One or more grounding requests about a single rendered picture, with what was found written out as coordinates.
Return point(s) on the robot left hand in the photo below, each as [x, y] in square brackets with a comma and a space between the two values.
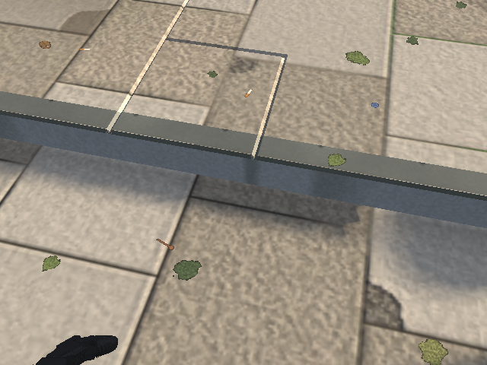
[77, 350]

